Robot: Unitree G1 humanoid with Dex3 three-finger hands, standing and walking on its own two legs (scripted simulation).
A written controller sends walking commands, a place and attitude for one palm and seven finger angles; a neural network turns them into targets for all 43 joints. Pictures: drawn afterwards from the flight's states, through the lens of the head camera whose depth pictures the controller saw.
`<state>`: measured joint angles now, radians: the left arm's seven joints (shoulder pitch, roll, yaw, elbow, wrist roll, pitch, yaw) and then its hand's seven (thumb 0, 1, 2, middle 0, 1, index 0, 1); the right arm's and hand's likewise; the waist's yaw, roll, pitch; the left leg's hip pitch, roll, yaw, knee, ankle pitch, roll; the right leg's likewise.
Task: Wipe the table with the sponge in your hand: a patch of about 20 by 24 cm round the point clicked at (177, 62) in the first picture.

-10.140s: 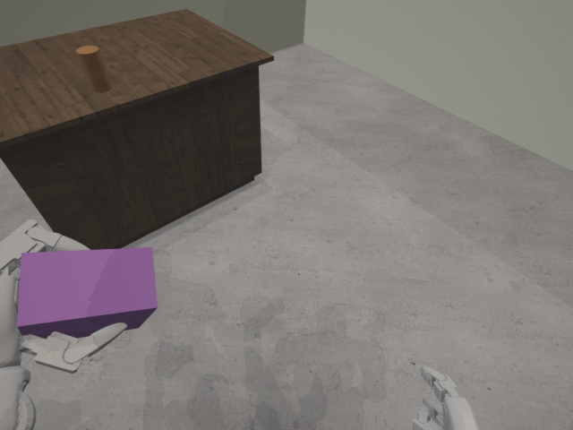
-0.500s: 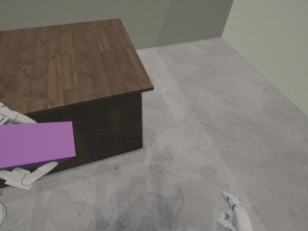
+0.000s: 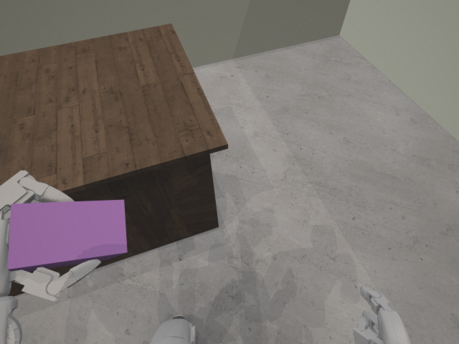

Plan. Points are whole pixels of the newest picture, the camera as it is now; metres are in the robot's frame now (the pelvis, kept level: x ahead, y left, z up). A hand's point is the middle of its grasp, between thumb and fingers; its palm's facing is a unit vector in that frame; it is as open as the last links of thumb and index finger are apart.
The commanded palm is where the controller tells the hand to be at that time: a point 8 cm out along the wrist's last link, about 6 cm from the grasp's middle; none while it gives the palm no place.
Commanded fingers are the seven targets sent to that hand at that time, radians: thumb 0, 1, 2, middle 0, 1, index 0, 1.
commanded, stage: take the last steps up to it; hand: left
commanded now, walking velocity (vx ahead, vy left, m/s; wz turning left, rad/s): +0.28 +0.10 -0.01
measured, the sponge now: (84, 235) +0.23 +0.20 +0.14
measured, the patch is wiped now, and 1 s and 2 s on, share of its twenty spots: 0.00 0.00 0.00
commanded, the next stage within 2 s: come to a stop and stand still in 0.54 s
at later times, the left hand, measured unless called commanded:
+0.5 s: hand (61, 160) +0.32 +0.25 +0.17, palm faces +0.36 -0.76 -0.54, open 10.2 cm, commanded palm +0.27 +0.30 +0.17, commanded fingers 0.00 0.10 1.30 -1.20 -1.60 -1.20 -1.60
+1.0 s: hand (55, 129) +0.39 +0.28 +0.17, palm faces +0.37 -0.81 -0.45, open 10.2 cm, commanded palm +0.32 +0.31 +0.17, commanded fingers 0.00 0.10 1.30 -1.20 -1.60 -1.20 -1.60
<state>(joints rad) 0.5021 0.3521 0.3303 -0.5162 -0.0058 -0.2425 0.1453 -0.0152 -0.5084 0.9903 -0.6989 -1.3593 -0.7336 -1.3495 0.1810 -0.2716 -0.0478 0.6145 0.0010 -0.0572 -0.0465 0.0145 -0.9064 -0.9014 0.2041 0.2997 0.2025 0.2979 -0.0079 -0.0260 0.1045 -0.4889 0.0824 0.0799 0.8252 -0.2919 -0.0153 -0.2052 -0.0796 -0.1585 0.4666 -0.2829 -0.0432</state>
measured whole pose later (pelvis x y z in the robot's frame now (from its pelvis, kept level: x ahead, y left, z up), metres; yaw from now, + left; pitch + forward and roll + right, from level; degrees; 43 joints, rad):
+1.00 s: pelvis +0.15 +0.04 -0.01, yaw -3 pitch -1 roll +0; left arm 0.43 0.43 0.40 -0.53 -0.03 -0.18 0.16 -0.02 -0.51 0.99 -0.70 -1.36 -0.74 -1.35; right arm 0.15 -0.15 0.01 0.55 0.00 -0.07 -0.03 0.01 -0.91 -0.90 0.20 0.30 0.20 0.30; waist 0.02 -0.03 0.10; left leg -0.30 0.05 0.10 0.48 -0.16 0.00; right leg -0.31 0.00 -0.05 0.76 -0.46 0.02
